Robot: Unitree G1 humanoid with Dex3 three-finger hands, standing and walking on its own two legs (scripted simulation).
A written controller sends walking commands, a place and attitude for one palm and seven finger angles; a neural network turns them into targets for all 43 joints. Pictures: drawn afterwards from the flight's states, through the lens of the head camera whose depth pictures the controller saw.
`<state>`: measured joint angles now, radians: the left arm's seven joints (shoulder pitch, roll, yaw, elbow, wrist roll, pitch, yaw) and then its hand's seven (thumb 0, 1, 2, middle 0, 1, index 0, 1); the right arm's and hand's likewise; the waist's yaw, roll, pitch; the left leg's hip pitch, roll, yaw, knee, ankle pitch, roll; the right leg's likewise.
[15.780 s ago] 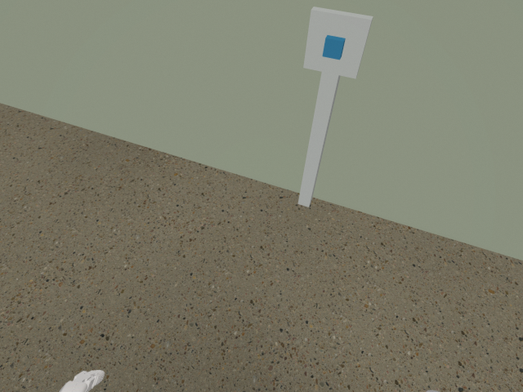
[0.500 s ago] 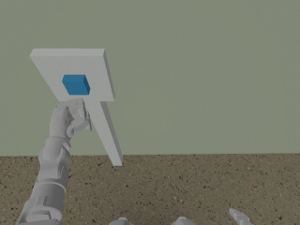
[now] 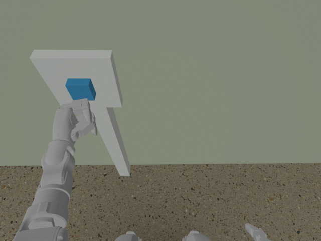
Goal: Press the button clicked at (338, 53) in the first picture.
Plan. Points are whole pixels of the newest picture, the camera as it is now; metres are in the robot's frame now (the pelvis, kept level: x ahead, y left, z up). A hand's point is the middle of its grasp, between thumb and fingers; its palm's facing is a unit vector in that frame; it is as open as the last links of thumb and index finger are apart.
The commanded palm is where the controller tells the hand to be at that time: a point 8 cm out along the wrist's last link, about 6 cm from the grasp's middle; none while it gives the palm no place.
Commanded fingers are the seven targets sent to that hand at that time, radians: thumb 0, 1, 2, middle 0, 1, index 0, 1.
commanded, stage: press the button with the knuckle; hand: left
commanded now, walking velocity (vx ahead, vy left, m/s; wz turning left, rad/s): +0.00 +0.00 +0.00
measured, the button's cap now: (81, 89) +0.47 +0.22 +0.09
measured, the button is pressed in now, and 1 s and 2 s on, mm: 0 14 0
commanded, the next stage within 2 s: hold the button down briefly in 0.84 s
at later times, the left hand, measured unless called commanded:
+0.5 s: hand (94, 112) +0.42 +0.18 +0.06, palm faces +0.03 -1.00 -0.04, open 2.7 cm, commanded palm +0.40 +0.23 +0.06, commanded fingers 0.00 0.90 0.90 -1.30 -1.50 -1.30 -1.50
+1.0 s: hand (94, 109) +0.43 +0.19 +0.06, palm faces +0.01 -1.00 -0.05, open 2.8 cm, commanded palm +0.44 +0.23 +0.06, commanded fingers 0.00 0.90 0.90 -1.30 -1.50 -1.30 -1.50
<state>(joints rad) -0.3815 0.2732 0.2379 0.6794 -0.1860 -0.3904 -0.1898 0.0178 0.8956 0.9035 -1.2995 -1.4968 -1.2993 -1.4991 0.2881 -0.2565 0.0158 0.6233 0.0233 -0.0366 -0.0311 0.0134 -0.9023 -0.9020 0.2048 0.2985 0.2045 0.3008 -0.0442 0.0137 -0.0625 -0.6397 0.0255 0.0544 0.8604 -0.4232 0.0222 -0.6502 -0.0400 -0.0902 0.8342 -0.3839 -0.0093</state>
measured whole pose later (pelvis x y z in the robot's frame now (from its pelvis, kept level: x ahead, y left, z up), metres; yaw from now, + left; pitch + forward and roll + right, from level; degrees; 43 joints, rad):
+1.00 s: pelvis -0.04 -0.01 -0.02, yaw +1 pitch +16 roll -2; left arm -0.80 0.43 0.30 1.14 -0.13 -0.47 -0.24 -0.04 0.73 0.98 -1.30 -1.50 -1.40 -1.50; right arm 0.33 -0.28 0.04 0.67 0.02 -0.03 -0.05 0.01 -0.90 -0.90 0.21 0.30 0.21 0.30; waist -0.12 0.01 -0.06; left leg -0.85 0.03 0.01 0.98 -0.40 0.02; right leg -0.83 -0.04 -0.12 0.92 -0.36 -0.02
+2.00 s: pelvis +0.00 +0.01 +0.00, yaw +0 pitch +12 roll -1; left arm -0.25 0.24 0.21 0.53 -0.20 -0.38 -0.16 0.01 0.88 0.90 -1.30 -1.50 -1.30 -1.50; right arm 0.30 -0.25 0.01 0.57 0.03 -0.02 -0.01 0.01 -0.90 -0.90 0.20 0.30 0.20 0.30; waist -0.05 0.02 -0.08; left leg -0.63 0.02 0.06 0.85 -0.43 0.03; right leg -0.64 -0.03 -0.07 0.82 -0.38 0.00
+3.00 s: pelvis +0.02 -0.01 +0.03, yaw +1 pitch +1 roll +0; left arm 0.28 0.29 0.16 -0.14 -0.11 -0.08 0.01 0.02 0.89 0.90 -1.30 -1.50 -1.30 -1.50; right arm 0.20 -0.24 0.04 0.58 0.03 -0.13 -0.09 0.02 -0.90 -0.90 0.20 0.30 0.20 0.30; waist 0.02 0.05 -0.02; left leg -0.26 0.01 0.03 0.59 -0.34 0.01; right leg -0.27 -0.02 -0.10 0.58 -0.32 -0.01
